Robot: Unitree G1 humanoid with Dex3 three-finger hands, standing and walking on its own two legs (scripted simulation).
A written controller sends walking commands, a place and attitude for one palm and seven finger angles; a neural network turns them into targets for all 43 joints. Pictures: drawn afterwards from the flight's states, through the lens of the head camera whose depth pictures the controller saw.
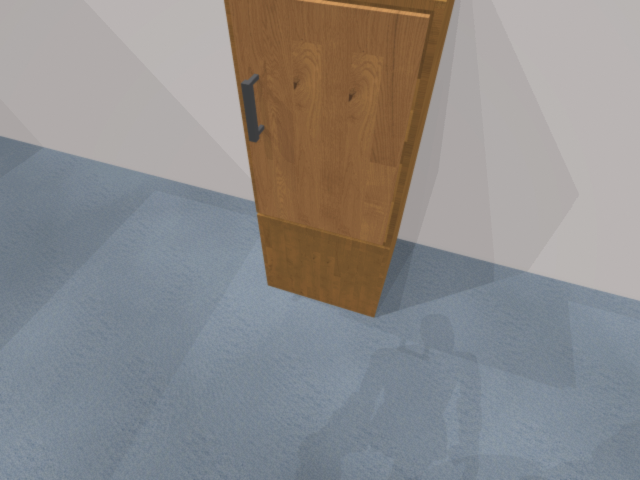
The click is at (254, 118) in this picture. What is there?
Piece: cupboard door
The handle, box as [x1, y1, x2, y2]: [241, 74, 263, 141]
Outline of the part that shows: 258,74 254,74 249,79 244,80 241,83 249,140 256,141 259,138 258,135 263,129 263,125 260,124 258,127 257,126 252,85 258,78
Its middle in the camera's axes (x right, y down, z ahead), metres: -0.15 -0.29 +0.88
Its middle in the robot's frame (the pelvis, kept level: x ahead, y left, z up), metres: +0.85 +0.20 +0.02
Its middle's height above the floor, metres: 0.79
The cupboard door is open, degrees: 0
